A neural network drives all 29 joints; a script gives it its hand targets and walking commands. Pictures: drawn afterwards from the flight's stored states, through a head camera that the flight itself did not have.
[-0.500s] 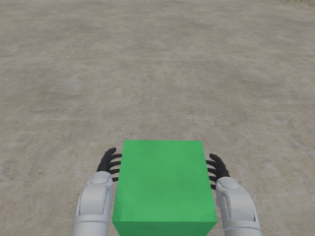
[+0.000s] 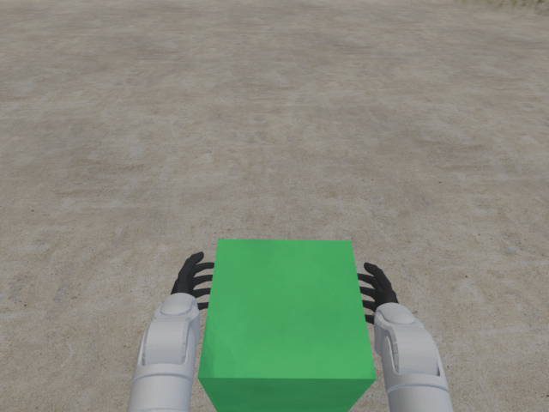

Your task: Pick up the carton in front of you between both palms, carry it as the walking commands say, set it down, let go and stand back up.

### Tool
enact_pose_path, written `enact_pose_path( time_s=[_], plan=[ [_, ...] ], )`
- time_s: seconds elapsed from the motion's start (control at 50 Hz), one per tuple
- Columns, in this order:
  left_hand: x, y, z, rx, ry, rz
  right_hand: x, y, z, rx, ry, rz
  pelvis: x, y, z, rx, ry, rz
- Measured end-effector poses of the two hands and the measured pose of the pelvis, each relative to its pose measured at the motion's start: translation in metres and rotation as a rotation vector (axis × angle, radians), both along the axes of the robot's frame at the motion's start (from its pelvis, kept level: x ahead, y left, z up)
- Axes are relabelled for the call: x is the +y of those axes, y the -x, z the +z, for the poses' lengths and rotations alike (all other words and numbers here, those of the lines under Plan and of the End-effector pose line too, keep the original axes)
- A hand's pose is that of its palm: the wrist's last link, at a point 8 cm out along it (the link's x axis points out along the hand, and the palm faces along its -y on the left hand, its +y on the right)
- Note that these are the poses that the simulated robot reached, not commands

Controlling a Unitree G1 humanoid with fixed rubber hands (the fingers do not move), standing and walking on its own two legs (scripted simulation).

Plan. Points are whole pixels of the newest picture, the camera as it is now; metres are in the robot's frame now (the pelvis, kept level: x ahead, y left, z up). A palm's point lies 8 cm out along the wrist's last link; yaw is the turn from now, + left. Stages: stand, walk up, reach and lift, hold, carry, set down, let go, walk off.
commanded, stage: carry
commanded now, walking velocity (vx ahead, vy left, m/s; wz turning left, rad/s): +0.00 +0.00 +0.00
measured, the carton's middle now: (282, 333) +0.29 +0.00 -0.04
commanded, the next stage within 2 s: hold in 0.70 s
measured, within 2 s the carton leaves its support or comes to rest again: neither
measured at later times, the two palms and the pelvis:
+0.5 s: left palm (183, 311) +0.27 +0.15 +0.05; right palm (390, 324) +0.26 -0.15 +0.04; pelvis -0.02 +0.00 +0.00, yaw +0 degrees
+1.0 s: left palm (173, 326) +0.25 +0.16 +0.05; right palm (386, 332) +0.25 -0.14 +0.04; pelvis -0.05 +0.00 +0.00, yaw +3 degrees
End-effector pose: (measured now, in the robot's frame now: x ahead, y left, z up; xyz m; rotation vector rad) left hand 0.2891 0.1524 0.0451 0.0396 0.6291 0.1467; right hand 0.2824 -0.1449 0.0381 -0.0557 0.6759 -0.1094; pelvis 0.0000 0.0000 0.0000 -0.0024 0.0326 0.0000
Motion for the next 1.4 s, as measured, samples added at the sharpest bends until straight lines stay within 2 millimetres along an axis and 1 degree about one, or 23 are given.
enact_pose_path(
  time_s=[0.32, 0.7, 0.8, 0.9, 0.96, 1.02, 1.12, 1.18, 1.24, 1.3, 1.4],
  plan=[
    [-0.002, 0.013, 0.002, -0.001, -0.001, -0.004, -0.002, 0.015, 0.002, -0.001, -0.003, -0.005, -0.001, 0.015, 0.001, 0.000, -0.002, -0.002],
    [-0.003, 0.021, 0.002, 0.000, -0.003, -0.005, -0.003, 0.022, 0.002, -0.001, -0.003, -0.005, -0.002, 0.023, 0.001, 0.002, -0.004, -0.004],
    [-0.003, 0.030, 0.004, 0.005, -0.014, -0.015, -0.003, 0.032, 0.003, 0.004, 0.002, -0.001, -0.001, 0.028, 0.007, -0.092, -0.002, 0.015],
    [0.004, 0.042, 0.007, 0.006, -0.018, 0.008, 0.004, 0.037, 0.004, 0.005, 0.000, 0.024, -0.001, 0.035, 0.008, -0.140, -0.002, 0.024],
    [0.006, 0.043, 0.006, 0.009, -0.008, 0.026, 0.006, 0.035, 0.004, 0.008, -0.010, 0.027, -0.002, 0.043, 0.006, -0.163, -0.002, 0.033],
    [0.005, 0.039, 0.003, 0.013, 0.015, 0.054, 0.006, 0.029, 0.000, 0.015, -0.043, 0.012, -0.003, 0.052, 0.002, -0.178, -0.007, 0.059],
    [0.008, 0.028, -0.002, 0.008, 0.016, 0.090, 0.009, 0.010, -0.010, 0.015, -0.073, 0.026, -0.004, 0.065, -0.007, -0.180, -0.012, 0.095],
    [0.013, 0.022, -0.010, 0.013, 0.007, 0.114, 0.016, -0.003, -0.019, 0.020, -0.064, 0.058, -0.005, 0.070, -0.012, -0.151, -0.011, 0.097],
    [0.019, 0.018, -0.028, 0.031, 0.002, 0.135, 0.022, -0.014, -0.037, 0.038, -0.047, 0.093, -0.006, 0.074, -0.017, -0.093, -0.010, 0.102],
    [0.022, 0.014, -0.056, 0.050, -0.004, 0.145, 0.025, -0.022, -0.065, 0.055, -0.029, 0.121, -0.007, 0.077, -0.024, -0.008, -0.006, 0.108],
    [0.017, 0.007, -0.119, 0.055, -0.004, 0.147, 0.020, -0.032, -0.126, 0.058, -0.009, 0.138, -0.009, 0.084, -0.043, 0.153, 0.003, 0.114]
  ],
)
